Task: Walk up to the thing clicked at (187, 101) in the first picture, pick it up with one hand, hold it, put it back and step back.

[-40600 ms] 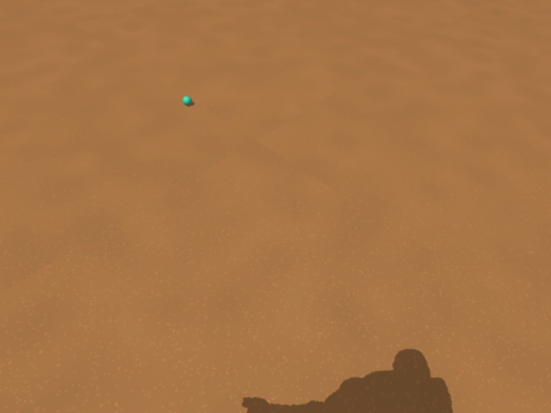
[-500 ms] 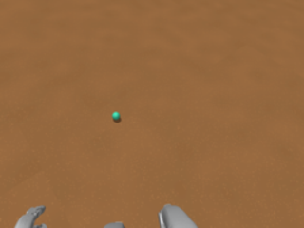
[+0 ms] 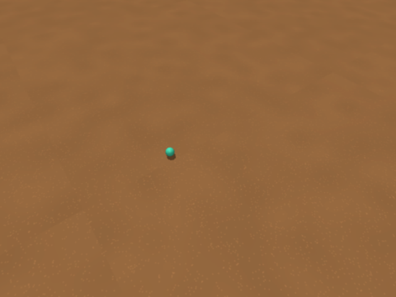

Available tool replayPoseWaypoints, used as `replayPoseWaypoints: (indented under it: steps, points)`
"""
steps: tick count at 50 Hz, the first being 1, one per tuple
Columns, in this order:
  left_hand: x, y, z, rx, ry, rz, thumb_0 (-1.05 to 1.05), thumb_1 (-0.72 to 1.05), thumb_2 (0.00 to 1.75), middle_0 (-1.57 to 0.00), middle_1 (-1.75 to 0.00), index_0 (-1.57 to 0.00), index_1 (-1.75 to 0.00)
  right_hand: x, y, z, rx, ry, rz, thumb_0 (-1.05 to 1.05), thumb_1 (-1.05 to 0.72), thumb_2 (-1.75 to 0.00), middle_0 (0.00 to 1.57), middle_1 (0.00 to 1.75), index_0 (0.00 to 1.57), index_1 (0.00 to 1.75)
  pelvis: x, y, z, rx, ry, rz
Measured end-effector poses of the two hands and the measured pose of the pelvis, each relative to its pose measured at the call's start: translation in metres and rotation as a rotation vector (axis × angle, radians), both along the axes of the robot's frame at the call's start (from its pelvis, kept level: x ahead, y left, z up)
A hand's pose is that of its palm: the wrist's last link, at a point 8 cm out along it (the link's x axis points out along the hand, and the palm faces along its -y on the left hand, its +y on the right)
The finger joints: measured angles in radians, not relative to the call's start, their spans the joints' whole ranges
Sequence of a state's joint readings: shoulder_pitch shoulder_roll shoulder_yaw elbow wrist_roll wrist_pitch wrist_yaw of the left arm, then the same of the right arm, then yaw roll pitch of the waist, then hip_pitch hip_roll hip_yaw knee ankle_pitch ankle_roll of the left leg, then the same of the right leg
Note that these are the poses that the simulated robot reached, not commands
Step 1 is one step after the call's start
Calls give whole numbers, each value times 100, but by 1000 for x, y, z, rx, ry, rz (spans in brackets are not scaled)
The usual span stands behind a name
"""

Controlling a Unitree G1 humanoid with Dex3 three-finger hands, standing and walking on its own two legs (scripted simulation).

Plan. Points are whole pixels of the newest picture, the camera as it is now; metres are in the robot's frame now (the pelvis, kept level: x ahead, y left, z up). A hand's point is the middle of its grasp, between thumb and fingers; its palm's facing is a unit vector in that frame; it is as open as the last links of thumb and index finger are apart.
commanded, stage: step back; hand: left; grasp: from above
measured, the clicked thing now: (169, 151) +1.08 +0.21 -0.73
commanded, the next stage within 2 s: stand in 0.88 s
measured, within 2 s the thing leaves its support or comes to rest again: neither
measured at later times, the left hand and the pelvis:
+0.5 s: hand out of the picture +0.09 +0.25 -0.14, palm faces +0.02 -0.93 -0.37, open 7.4 cm; pelvis +0.03 -0.01 +0.01, yaw +0 degrees
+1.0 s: hand (86, 290) +0.17 +0.25 -0.13, palm faces -0.03 -0.94 -0.35, open 7.4 cm; pelvis +0.07 +0.00 +0.02, yaw -2 degrees
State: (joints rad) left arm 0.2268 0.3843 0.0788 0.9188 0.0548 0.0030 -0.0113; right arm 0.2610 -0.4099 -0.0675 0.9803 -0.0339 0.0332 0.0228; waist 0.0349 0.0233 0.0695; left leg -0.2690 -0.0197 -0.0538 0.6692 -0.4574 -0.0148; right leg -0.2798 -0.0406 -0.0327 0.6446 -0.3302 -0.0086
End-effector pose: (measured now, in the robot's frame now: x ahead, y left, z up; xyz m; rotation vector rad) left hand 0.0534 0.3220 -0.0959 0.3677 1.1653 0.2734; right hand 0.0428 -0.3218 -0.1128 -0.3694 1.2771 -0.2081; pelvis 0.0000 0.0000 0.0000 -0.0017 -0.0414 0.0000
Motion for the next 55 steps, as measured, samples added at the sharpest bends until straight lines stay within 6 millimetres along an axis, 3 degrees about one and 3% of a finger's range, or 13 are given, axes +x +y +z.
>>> replayPoseWaypoints:
  steps: [7, 13, 17, 23, 33, 44, 49, 55]
  points:
    - [-10, 10, -5, -31, 53, -7, 1, 91, 90, -20, -30, -20, -30, -19, 21, 14, 10, -49, -27, 1, -90, -90, 21, 30, 21, 30, -7, 6, 8, 17, -13, -19]
    - [6, -4, -4, -44, 41, -44, 1, 91, 90, -20, -30, -20, -30, -13, 11, 15, 17, -87, -45, 1, -90, -90, 21, 30, 21, 30, -3, -4, 9, 5, -10, -36]
    - [18, -19, -5, -34, 2, -47, 1, 91, 90, -20, -30, -20, -30, 0, -3, 5, 17, -84, -50, 0, -90, -90, 21, 30, 21, 30, 4, -14, 3, -22, -13, -31]
    - [24, -29, 1, -50, -26, -11, 1, 91, 90, -20, -30, -20, -30, 31, -6, 8, 11, -72, -1, 1, -90, -90, 20, 30, 21, 30, 21, -14, 8, -12, -7, -14]
    - [55, -12, -19, -70, 46, 6, 1, 91, 90, -20, -30, -20, -30, 81, 19, 8, 8, -86, 16, 0, -90, -90, 20, 30, 21, 30, 49, 1, 3, 5, 4, -13]
    - [96, -19, -8, -69, 17, -26, 1, 91, 90, -20, -30, -20, -30, 138, 35, 15, 57, -165, 21, 0, -90, -90, 21, 30, 21, 30, 64, 0, 13, -7, 19, -26]
    - [106, -24, -2, -76, 10, -45, 1, 91, 90, -20, -30, -20, -30, 145, 35, 19, 71, -180, 13, 0, -90, -90, 20, 30, 21, 30, 68, 0, 18, -4, 12, -26]
    - [111, -29, 1, -84, 4, -59, 1, 91, 90, -20, -30, -20, -30, 133, 31, 22, 68, -159, -8, 0, -90, -90, 20, 30, 21, 30, 68, 1, 22, -1, 2, -28]
